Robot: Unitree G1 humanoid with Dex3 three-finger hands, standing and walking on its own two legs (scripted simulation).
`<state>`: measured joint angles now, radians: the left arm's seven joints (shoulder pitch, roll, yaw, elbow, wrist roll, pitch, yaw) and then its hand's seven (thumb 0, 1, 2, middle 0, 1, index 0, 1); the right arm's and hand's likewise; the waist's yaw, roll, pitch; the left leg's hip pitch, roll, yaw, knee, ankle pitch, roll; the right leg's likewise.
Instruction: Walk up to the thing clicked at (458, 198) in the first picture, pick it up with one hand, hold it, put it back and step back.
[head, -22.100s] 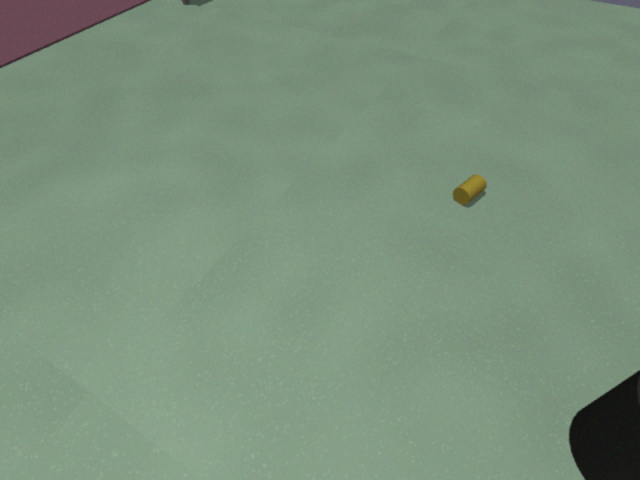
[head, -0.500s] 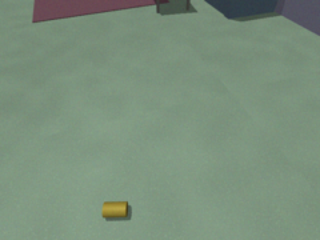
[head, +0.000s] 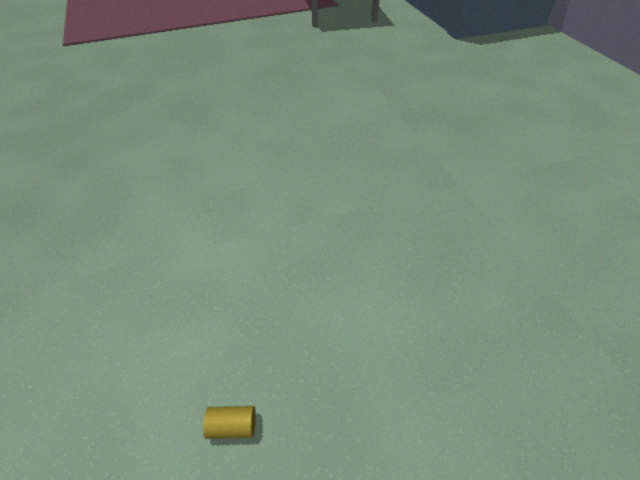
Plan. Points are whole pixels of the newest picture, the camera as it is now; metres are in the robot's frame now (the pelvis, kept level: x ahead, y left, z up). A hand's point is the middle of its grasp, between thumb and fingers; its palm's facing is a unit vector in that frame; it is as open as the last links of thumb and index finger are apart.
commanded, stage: stand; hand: left
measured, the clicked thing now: (230, 422) +0.43 +0.28 -0.74
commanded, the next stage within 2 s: walk up in 0.08 s
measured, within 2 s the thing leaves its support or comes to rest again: neither
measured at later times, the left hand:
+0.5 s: hand out of the picture +0.05 +0.38 -0.17, palm faces +0.02 -0.90 -0.43, open 7.4 cm
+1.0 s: hand out of the picture +0.06 +0.34 -0.18, palm faces -0.01 -0.95 -0.32, open 7.4 cm
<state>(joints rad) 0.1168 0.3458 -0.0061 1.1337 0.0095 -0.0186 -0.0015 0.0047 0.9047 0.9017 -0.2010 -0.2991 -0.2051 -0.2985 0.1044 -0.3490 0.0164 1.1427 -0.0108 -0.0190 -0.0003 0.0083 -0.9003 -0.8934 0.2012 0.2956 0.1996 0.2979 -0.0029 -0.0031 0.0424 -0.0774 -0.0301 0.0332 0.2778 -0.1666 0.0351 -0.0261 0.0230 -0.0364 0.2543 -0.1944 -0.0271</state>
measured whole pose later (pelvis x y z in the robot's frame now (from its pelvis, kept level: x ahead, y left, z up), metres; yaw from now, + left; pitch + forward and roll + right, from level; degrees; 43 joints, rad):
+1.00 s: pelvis -0.02 +0.08 -0.02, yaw +1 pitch -3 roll +1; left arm 0.15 0.41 0.04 0.91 0.01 0.06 -0.02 0.01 0.90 0.90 -0.20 -0.30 -0.20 -0.30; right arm 0.17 -0.37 -0.03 0.97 -0.03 -0.04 -0.02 0.01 -0.90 -0.89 0.20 0.30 0.20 0.30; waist 0.01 -0.09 0.15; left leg -0.20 -0.02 0.03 0.56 -0.31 0.02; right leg -0.29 0.01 0.05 0.78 -0.50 -0.02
